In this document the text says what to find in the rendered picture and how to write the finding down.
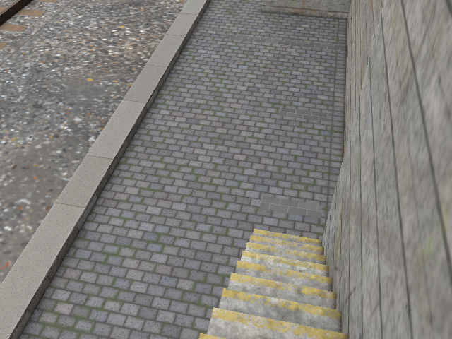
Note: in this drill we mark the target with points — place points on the stairs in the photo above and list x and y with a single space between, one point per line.
280 290

